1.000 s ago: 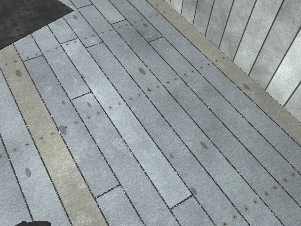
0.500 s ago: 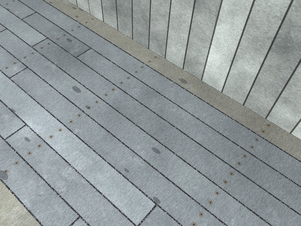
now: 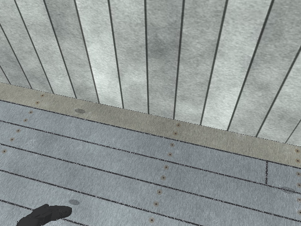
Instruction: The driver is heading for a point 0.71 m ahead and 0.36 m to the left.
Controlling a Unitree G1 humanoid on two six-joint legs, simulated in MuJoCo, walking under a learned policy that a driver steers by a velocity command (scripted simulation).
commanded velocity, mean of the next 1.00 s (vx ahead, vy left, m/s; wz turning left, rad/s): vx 0.72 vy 0.25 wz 0.74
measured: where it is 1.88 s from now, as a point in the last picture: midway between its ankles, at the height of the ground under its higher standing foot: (44, 170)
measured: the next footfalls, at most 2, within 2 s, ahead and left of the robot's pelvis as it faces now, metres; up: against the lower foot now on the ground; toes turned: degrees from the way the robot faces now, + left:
left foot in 0.40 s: +0.49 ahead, +0.07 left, +0.00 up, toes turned +20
right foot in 0.66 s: +0.74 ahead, -0.01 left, +0.00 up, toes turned +40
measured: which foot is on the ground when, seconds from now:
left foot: up 0.00-0.38, down 0.40-0.64, up 0.66-0.96, down 0.98-1.00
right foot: down 0.00-0.40, up 0.42-0.64, down 0.66-0.98, up 1.00-1.00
